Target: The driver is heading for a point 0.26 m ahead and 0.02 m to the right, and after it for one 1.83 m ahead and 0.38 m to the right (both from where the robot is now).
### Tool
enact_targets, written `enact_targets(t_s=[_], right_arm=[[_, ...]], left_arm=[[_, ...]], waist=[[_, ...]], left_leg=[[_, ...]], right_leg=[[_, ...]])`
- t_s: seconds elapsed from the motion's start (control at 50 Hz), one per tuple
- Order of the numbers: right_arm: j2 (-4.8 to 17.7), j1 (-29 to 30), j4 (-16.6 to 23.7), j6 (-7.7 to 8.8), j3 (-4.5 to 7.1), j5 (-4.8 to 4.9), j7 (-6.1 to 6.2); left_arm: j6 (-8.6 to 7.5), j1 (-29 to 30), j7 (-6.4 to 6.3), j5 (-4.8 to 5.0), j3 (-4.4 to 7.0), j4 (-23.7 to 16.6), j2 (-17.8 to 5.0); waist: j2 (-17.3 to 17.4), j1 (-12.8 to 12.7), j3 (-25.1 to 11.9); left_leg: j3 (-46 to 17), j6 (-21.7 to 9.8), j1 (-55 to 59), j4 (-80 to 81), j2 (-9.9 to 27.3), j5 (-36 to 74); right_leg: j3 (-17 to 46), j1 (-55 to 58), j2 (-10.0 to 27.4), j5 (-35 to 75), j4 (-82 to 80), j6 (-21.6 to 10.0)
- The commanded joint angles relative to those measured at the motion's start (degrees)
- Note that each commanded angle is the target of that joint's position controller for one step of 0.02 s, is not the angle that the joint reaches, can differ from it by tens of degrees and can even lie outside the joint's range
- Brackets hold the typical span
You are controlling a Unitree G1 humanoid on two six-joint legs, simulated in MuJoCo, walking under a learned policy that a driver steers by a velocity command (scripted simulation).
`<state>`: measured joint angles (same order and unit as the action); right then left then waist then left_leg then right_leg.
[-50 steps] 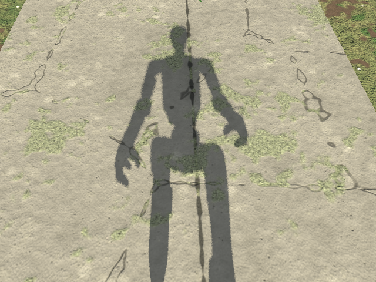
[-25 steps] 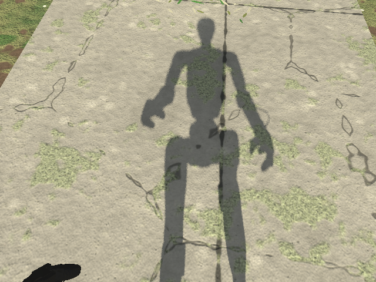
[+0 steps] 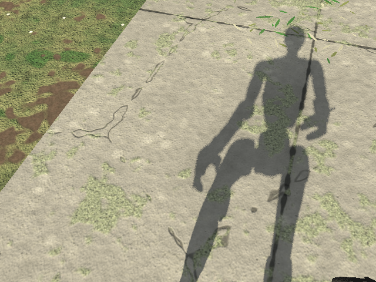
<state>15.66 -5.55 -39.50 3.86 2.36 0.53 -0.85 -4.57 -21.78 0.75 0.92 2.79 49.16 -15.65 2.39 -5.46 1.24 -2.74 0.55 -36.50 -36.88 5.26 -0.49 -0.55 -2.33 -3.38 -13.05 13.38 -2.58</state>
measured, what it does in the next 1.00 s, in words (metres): walks ahead, turning right: left foot, then right foot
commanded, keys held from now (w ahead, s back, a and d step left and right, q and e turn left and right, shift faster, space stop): w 0.22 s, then w+e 0.64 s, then w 0.14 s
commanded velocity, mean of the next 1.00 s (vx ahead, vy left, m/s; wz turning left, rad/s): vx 0.50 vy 0.00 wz -0.30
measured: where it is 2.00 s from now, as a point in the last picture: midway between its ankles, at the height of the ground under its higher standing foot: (275, 139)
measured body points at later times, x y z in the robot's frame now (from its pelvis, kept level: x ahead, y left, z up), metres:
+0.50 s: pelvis +0.27 +0.05 +0.00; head +0.29 +0.05 +0.45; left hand +0.45 +0.30 -0.11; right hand +0.29 -0.23 -0.12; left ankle +0.21 +0.14 -0.75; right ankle +0.44 -0.13 -0.68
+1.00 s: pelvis +0.55 -0.04 +0.00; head +0.58 -0.07 +0.45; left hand +0.72 +0.19 -0.11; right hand +0.64 -0.36 -0.09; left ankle +0.77 +0.07 -0.69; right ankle +0.49 -0.11 -0.75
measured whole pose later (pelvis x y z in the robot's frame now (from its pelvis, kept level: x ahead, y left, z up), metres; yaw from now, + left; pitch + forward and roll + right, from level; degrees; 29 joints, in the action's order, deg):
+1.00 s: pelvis +0.55 -0.04 +0.00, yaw -22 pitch +2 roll +0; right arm 17.1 -5.1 -41.8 5.5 2.8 -0.6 -0.5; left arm -2.8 -17.8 0.0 0.6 3.5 41.9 -15.7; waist 2.0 -2.9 2.0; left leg -4.3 3.5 -37.9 -41.3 6.1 -1.1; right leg 5.0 -7.7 -6.4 -11.8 18.2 -4.9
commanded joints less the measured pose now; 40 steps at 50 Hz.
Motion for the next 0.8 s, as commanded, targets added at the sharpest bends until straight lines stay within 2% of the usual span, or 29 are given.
enact_targets(t_s=[0.02,0.06,0.08,0.1,0.12,0.14,0.16,0.18,0.2,0.22,0.24,0.26,0.3,0.34,0.4,0.44,0.48,0.54,0.58,0.6,0.64,0.66,0.68,0.7,0.72,0.74,0.76,0.78,0.8], right_arm=[[2.97,6.74,5.6,1.19,0.52,0.49,-0.73],[3.77,7.9,6.43,1.44,0.77,0.54,-1.27],[4.42,7.07,6.37,1.55,1.01,0.5,-1.42],[5.44,4.36,5.75,1.63,1.51,0.34,-1.4],[7.2,-1.89,3.87,1.61,2.56,0.06,-1.12],[10.19,-11.14,1.56,1.48,3.84,-0.32,-0.56],[16.03,-18.68,0.72,1.11,5.11,-1.49,-0.05],[14.01,-20.62,-0.42,0.65,4.65,-0.35,-0.29],[10.56,-17.45,-0.16,0.54,3.42,0.08,-0.34],[8.92,-13.82,0.3,0.5,2.83,-0.01,-0.26],[7.36,-10.28,0.4,0.58,2.32,-0.52,-0.43],[5.66,-7.92,0.53,0.99,1.86,-0.98,-0.58],[5.41,-6.4,-0.24,1.94,2.02,-1.14,-0.76],[6.35,-6.8,-1.57,2.75,2.46,-1.41,-0.53],[7.14,-8.07,-3.33,2.91,2.75,-1.63,0.19],[7.63,-8.04,-3.91,2.8,2.75,-1.4,0.55],[8.42,-9.67,-4.96,2.57,2.91,-1.13,0.91],[9.34,-12.94,-7.0,1.52,3.27,-0.56,1.18],[9.91,-13.93,-7.86,0.47,3.57,-0.07,1.34],[10.34,-13.72,-7.97,-0.07,3.72,0.13,1.52],[11.95,-12.53,-7.5,-1.03,4.18,0.26,2.19],[12.43,-11.96,-7.23,-1.6,4.28,0.18,2.58],[12.03,-11.33,-6.76,-1.81,3.97,0.26,2.96],[8.8,-13.02,-5.26,-1.02,2.64,-1.39,2.96],[2.65,-16.46,-2.73,1.04,0.52,-1.68,1.75],[8.3,-10.46,-2.32,3.33,1.73,0.33,0.59],[9.1,-5.84,-0.58,4.38,1.84,1.94,0.14],[8.05,-5.03,-0.57,4.73,1.63,1.16,0.44],[8.73,-4.77,-1.01,4.39,2.17,-0.38,0.86]], left_arm=[[-0.13,-0.85,-0.35,0.46,2.25,-1.97,-10.03],[0.53,-1.43,-0.58,0.55,2.46,-1.17,-10.65],[0.86,-1.28,-0.74,0.53,2.62,-0.93,-11.13],[1.15,-0.45,-0.89,0.54,2.76,-0.93,-11.71],[1.39,0.28,-1.04,0.56,2.59,-1.03,-11.47],[1.35,0.61,-1.19,-0.1,1.8,-1.8,-9.71],[0.45,-3.62,-1.06,-1.14,0.0,-3.77,-4.37],[-0.72,-5.23,-0.69,-0.48,-0.46,-3.06,-3.8],[-1.43,-0.87,-0.27,0.89,1.03,-3.86,-9.27],[-1.73,3.77,-0.1,1.36,1.11,-5.08,-9.54],[-1.49,5.54,-0.21,0.86,1.1,-5.17,-8.75],[-0.79,5.26,-0.38,0.29,1.43,-4.78,-8.33],[0.81,2.72,-0.49,0.42,1.12,-3.65,-5.79],[1.72,4.05,-0.79,0.46,1.14,-4.16,-4.99],[1.65,7.92,-0.61,0.22,1.31,-5.35,-4.67],[1.28,10.93,0.03,0.12,1.09,-6.14,-4.06],[1.12,15.1,0.67,0.03,0.58,-7.6,-3.04],[1.13,20.01,1.62,0.13,0.19,-10.31,-2.55],[1.19,22.06,2.35,0.13,0.26,-12.19,-2.88],[1.22,22.21,2.73,0.16,0.42,-12.95,-3.23],[1.47,18.92,3.09,0.11,1.42,-13.39,-5.05],[1.63,13.19,3.01,0.17,2.57,-12.35,-6.96],[1.75,3.92,2.32,0.33,4.43,-10.13,-10.14],[2.44,-4.11,0.91,0.41,6.12,-8.79,-15.76],[1.98,-1.01,0.97,0.86,6.06,-10.36,-18.27],[1.72,-2.21,1.07,0.41,4.7,-10.67,-13.27],[1.3,-0.42,0.9,0.01,4.04,-10.63,-10.82],[1.02,3.1,0.93,-0.03,3.67,-10.98,-9.86],[0.95,6.41,0.71,-0.17,3.09,-11.77,-7.81]], waist=[[-6.33,0.29,1.62],[-6.76,0.91,1.98],[-7.09,1.82,1.49],[-7.47,3.81,-0.09],[-6.87,7.29,-3.94],[-5.3,11.3,-10.65],[6.17,11.52,-20.12],[13.99,11.42,-24.95],[8.14,11.71,-16.19],[5.02,10.64,-9.69],[1.7,8.83,-5.19],[2.19,6.99,-3.2],[3.38,4.86,-2.38],[2.34,4.48,-0.88],[0.8,5.32,0.3],[0.63,6.3,1.01],[-0.07,8.13,2.22],[-0.86,10.11,3.87],[-0.53,10.29,4.18],[0.03,9.73,3.79],[2.5,7.01,0.07],[3.03,3.65,-3.51],[1.52,-1.29,-8.35],[-7.8,-3.12,-14.75],[-18.39,2.54,-21.35],[-10.48,-1.73,-21.81],[-8.04,-1.53,-14.01],[-2.1,1.49,-8.34],[-1.91,3.39,-5.83]], left_leg=[[1.69,-0.63,3.15,4.55,-1.9,3.11],[1.58,-2.05,3.22,6.73,-2.34,-0.42],[1.88,-2.81,5.0,7.65,-2.78,-2.31],[2.98,-3.8,9.58,8.88,-3.94,-3.57],[4.43,-5.3,18.88,10.51,-5.36,-3.03],[1.39,-7.73,33.56,8.69,-2.02,-1.35],[-20.0,-15.08,56.02,8.16,12.76,-2.92],[-38.7,-20.22,61.04,16.67,18.05,-12.38],[-33.61,-17.63,54.74,18.62,15.95,-18.38],[-25.8,-15.66,46.71,19.84,13.44,-17.25],[-19.94,-14.54,38.79,22.03,11.22,-13.29],[-15.8,-13.57,33.4,24.06,9.42,-9.46],[-10.56,-13.52,27.45,27.51,8.36,-5.33],[-5.98,-13.75,25.86,29.58,8.4,-1.73],[0.01,-12.54,27.99,30.37,7.76,2.8],[4.24,-11.11,28.33,30.78,6.55,4.07],[6.62,-10.44,29.71,31.3,6.92,3.95],[8.39,-10.02,36.7,29.61,9.05,5.98],[9.21,-9.39,41.68,26.74,10.49,10.81],[9.92,-8.81,43.32,24.47,10.93,16.34],[11.85,-7.32,44.72,16.23,10.78,36.52],[12.98,-6.33,43.64,7.79,9.9,43.72],[14.43,-4.31,37.29,-4.67,7.6,40.84],[14.75,-1.85,21.37,-23.42,4.11,15.84],[5.88,1.39,-1.99,-42.5,-9.21,-31.8],[-3.86,-0.19,-8.28,-44.65,-5.73,-30.74],[-2.91,-1.48,-10.44,-42.12,-3.38,-26.3],[-2.51,-1.6,-8.25,-35.97,-0.9,-22.28],[-2.19,-1.05,-4.62,-30.9,0.7,-20.26]], right_leg=[[7.82,-1.54,15.3,15.97,-3.38,-8.41],[8.49,2.01,17.08,18.09,-1.35,-7.57],[8.54,3.33,17.59,20.84,0.23,-6.99],[7.72,3.78,17.2,27.76,3.62,-6.22],[5.57,2.61,15.1,35.63,10.85,-4.98],[3.31,-3.99,12.36,32.94,22.74,-3.11],[-0.37,-24.38,5.21,11.03,44.71,0.7],[4.73,-36.07,0.76,-19.82,56.2,1.74],[6.97,-41.89,4.49,-18.23,60.54,1.17],[5.3,-42.53,7.17,-13.08,59.19,0.73],[4.4,-40.62,9.09,-8.95,55.82,1.02],[4.86,-37.48,10.74,-5.97,52.79,1.3],[5.2,-32.76,11.4,-2.87,51.1,2.14],[6.42,-34.36,11.19,1.11,48.68,2.95],[7.79,-37.47,10.34,10.78,40.64,3.38],[5.95,-35.91,9.63,17.06,33.54,3.08],[3.58,-35.03,9.16,20.19,28.32,2.64],[2.13,-37.82,8.73,18.3,23.57,1.37],[0.55,-39.49,8.03,13.31,21.88,0.18],[-0.66,-38.71,7.26,10.32,21.3,-0.63],[-4.45,-31.42,3.6,4.13,21.58,-2.76],[-5.82,-23.62,1.19,2.76,21.04,-4.21],[-4.7,-9.31,-0.4,6.35,17.25,-6.53],[12.21,9.1,10.57,9.5,17.43,-10.86],[45.4,25.77,22.93,-0.07,8.34,-22.91],[44.53,25.97,22.25,-3.38,4.5,-20.49],[35.59,19.44,20.04,-0.47,4.32,-17.93],[29.19,10.08,17.42,5.53,3.76,-15.94],[24.66,3.44,15.46,11.17,2.88,-14.84]])
Next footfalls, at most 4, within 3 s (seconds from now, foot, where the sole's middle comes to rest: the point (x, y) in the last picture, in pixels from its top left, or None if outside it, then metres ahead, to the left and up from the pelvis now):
0.14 left None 0.25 0.14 -0.78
0.68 right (250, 269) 0.53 -0.12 -0.78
1.18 left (223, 184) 0.87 -0.01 -0.78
1.70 right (302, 155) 1.05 -0.35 -0.78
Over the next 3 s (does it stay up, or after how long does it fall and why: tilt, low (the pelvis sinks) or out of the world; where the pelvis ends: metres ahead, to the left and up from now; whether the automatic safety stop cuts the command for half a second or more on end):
stays up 1.46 -0.32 -0.01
